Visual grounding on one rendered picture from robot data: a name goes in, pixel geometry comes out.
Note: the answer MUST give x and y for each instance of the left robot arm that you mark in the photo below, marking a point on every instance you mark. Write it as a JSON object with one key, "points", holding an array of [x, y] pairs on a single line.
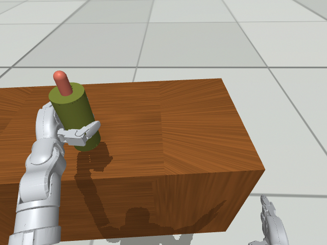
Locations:
{"points": [[39, 193]]}

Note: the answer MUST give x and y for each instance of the right robot hand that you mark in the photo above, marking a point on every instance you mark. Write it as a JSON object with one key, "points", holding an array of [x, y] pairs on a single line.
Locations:
{"points": [[272, 226]]}

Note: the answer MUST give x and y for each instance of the bottle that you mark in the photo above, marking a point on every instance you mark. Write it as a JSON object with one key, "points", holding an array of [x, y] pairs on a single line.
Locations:
{"points": [[71, 104]]}

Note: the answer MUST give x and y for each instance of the left robot hand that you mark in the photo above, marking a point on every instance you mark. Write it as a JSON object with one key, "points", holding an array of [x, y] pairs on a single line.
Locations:
{"points": [[49, 125]]}

